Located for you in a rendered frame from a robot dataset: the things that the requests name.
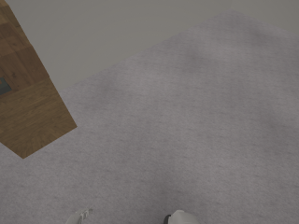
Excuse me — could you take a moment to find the handle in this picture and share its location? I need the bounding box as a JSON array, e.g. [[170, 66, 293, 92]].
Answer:
[[0, 77, 12, 95]]

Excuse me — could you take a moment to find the cabinet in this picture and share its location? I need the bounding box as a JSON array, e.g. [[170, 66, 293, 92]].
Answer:
[[0, 0, 78, 159]]

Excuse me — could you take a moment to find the drawer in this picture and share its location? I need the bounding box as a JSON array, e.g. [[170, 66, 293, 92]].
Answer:
[[0, 21, 50, 99]]

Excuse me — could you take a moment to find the robot left hand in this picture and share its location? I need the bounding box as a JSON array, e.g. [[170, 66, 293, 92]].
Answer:
[[65, 207, 93, 224]]

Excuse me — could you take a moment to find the right robot thigh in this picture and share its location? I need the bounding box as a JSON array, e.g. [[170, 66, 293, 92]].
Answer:
[[168, 212, 201, 224]]

